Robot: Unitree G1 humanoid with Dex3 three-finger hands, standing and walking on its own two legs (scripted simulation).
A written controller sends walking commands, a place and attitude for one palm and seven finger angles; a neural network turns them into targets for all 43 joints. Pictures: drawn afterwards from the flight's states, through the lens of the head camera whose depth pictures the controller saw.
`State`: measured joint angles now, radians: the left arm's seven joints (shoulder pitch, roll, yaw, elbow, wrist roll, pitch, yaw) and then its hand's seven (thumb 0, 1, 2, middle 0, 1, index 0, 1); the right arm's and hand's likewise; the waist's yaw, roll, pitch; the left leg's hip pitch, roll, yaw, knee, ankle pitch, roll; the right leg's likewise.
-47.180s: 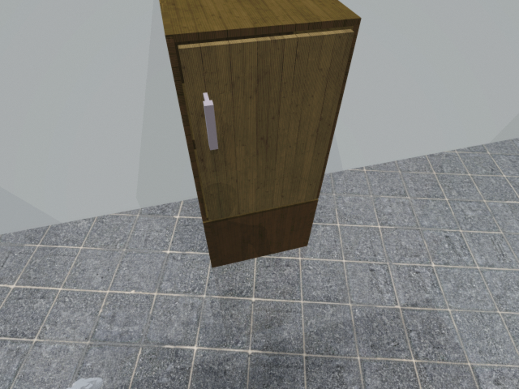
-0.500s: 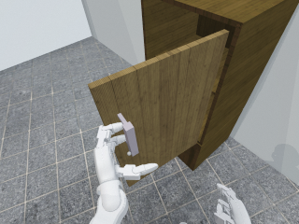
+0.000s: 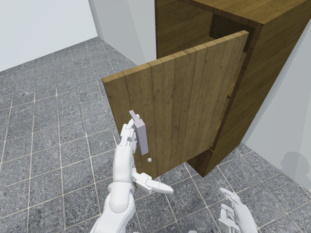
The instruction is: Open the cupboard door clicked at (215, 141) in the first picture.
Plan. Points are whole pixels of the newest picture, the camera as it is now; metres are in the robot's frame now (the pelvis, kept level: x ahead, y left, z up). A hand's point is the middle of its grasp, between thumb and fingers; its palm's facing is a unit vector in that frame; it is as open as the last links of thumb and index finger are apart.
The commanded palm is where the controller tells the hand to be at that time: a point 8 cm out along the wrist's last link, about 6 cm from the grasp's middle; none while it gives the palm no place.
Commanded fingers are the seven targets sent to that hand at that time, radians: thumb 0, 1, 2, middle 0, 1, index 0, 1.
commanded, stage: slide the hand sideways off the handle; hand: left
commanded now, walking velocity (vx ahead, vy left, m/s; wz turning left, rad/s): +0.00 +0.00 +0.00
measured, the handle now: (138, 133) +0.36 +0.07 +0.07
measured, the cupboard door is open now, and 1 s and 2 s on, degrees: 80 84 84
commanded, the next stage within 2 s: draw the hand back to the body in 1.08 s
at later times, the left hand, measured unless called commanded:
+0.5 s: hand (139, 175) +0.24 +0.05 +0.08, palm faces -0.05 -1.00 +0.01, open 16.3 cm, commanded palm +0.20 +0.11 +0.07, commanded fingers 0.00 -0.50 0.30 -0.15 -0.30 -0.15 -0.30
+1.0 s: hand (114, 195) +0.19 +0.10 +0.07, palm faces -0.03 -1.00 -0.02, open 16.3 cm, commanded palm +0.16 +0.16 +0.07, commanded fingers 0.00 -0.50 0.30 -0.15 -0.30 -0.15 -0.30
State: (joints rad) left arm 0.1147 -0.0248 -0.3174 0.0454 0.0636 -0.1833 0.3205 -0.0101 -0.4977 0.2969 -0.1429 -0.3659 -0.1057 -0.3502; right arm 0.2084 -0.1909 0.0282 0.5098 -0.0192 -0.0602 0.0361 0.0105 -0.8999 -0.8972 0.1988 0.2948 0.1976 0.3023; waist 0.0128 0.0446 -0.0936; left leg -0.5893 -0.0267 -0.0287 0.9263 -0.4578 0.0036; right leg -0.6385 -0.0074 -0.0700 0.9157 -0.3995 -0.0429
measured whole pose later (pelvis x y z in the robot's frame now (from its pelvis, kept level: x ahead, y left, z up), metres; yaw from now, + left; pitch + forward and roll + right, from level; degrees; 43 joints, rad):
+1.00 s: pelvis +0.02 +0.00 -0.02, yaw -1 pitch +10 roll -1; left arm 0.70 0.12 -0.15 -0.41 -0.08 -0.28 -0.04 -0.01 -0.50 0.30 -0.15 -0.30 -0.15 -0.30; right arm 0.28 -0.22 0.01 0.38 0.02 -0.12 -0.02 0.01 -0.90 -0.90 0.20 0.29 0.20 0.30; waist 0.01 0.04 -0.13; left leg -0.68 -0.01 -0.03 1.04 -0.55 0.01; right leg -0.72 0.00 -0.07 1.02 -0.48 -0.04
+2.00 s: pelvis +0.04 +0.03 +0.04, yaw +0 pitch -1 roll -1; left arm 0.63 0.30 0.11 -0.51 -0.02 -0.01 0.12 -0.01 -0.06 0.48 -0.17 -0.30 -0.17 -0.30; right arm 0.25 -0.22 0.06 0.54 0.01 -0.15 -0.10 0.01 -0.90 -0.90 0.20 0.29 0.20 0.30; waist 0.06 0.06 -0.04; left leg -0.23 -0.03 -0.02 0.65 -0.40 0.04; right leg -0.27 0.00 -0.06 0.61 -0.32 0.00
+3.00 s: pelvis +0.02 +0.01 +0.05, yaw -1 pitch -3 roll -1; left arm 0.44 0.36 0.38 -0.38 -0.04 -0.13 0.11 0.02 0.89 0.89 -0.21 -0.30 -0.21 -0.30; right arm 0.18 -0.23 0.03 0.63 0.00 -0.09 -0.07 0.01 -0.90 -0.90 0.20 0.29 0.20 0.30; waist 0.04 0.07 0.02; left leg -0.12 0.00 -0.03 0.45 -0.27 0.01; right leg -0.14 0.03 -0.06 0.38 -0.19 -0.03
